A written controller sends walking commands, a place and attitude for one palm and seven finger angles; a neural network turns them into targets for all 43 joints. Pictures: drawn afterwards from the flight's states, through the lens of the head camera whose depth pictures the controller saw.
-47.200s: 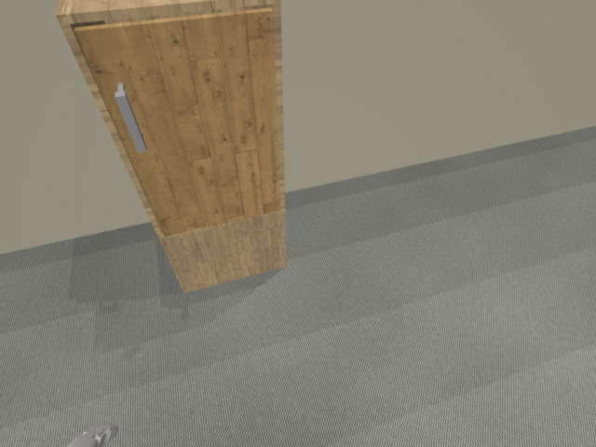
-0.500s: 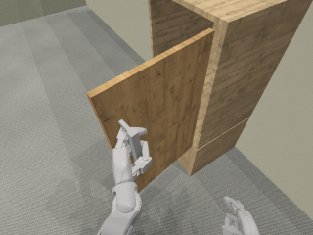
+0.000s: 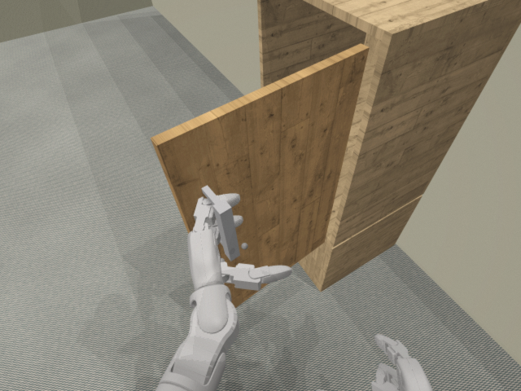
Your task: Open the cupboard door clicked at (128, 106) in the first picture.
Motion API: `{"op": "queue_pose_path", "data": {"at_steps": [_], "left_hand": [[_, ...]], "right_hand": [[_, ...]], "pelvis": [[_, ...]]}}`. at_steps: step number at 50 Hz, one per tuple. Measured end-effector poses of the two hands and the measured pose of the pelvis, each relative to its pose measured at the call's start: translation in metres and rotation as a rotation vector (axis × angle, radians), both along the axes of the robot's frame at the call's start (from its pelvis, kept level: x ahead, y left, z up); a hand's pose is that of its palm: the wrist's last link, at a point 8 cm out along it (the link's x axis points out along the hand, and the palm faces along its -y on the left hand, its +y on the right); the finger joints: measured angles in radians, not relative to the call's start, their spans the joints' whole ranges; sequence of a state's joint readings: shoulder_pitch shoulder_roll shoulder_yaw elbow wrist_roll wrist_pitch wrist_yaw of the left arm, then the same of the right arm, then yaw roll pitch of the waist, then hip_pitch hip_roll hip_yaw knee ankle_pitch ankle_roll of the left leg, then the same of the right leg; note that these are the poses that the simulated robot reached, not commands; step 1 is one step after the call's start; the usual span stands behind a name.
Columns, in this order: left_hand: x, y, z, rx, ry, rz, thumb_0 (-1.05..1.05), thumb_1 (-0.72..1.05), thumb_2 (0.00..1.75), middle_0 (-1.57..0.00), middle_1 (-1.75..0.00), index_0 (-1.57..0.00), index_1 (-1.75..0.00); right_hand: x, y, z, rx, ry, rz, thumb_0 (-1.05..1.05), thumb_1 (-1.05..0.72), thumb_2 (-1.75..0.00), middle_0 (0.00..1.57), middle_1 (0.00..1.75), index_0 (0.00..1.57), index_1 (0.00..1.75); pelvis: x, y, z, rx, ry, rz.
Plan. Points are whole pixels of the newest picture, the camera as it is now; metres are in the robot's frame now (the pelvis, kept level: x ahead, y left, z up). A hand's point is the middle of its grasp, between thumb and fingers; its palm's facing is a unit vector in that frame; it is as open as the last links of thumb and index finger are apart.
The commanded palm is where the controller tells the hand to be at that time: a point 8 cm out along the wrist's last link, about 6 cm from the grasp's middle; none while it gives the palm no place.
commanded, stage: open thumb and fingers to let go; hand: left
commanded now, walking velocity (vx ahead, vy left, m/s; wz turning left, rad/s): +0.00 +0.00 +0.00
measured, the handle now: (221, 224) +0.35 +0.08 +0.06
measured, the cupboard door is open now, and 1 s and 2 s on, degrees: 96 99 99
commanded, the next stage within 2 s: slide the hand sideways off the handle in 0.26 s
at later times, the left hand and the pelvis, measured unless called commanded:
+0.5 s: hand (237, 263) +0.29 +0.05 +0.06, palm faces -0.15 -0.98 -0.10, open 15.7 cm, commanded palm +0.27 +0.09 +0.06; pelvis -0.01 +0.02 +0.00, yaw +0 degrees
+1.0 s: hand (223, 285) +0.25 +0.07 +0.06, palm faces -0.22 -0.98 -0.01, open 16.2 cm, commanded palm +0.23 +0.13 +0.06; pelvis +0.00 +0.03 -0.01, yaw -1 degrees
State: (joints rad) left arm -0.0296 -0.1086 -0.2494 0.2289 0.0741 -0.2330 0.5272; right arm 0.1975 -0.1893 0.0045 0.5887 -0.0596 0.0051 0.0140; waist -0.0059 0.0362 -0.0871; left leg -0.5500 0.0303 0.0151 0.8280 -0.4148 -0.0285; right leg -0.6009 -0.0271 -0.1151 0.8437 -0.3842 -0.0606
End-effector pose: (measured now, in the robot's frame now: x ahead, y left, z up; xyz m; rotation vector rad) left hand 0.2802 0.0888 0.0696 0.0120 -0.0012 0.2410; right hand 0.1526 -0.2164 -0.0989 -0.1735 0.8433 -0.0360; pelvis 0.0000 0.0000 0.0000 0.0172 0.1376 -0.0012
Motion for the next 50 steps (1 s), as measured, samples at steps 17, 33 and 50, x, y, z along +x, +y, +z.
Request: {"op": "queue_pose_path", "data": {"at_steps": [17,33,50], "left_hand": [[0.002,0.004,-0.001,0.001,-0.001,-0.035,-0.01,-0.50,0.30,-0.35,-0.62,-0.33,-0.66],[-0.016,0.016,-0.006,-0.037,0.020,-0.494,-0.01,-0.50,0.30,-0.19,-0.33,-0.16,-0.34],[-0.034,0.035,-0.005,-0.005,0.020,-0.462,-0.01,-0.50,0.30,-0.18,-0.31,-0.18,-0.31]], "right_hand": [[0.004,0.019,0.002,0.000,-0.008,0.014,0.01,-0.91,-0.90,0.20,0.30,0.20,0.30],[-0.007,0.026,0.011,0.013,-0.092,-0.012,0.01,-0.91,-0.90,0.20,0.30,0.20,0.30],[0.004,0.026,0.015,0.011,-0.116,-0.012,0.01,-0.91,-0.90,0.20,0.30,0.20,0.30]], "pelvis": [[-0.003,0.014,-0.001,-0.011,-0.004,-0.005],[-0.008,0.030,-0.003,-0.008,-0.021,-0.011],[0.001,0.027,-0.006,-0.009,-0.008,-0.022]]}}
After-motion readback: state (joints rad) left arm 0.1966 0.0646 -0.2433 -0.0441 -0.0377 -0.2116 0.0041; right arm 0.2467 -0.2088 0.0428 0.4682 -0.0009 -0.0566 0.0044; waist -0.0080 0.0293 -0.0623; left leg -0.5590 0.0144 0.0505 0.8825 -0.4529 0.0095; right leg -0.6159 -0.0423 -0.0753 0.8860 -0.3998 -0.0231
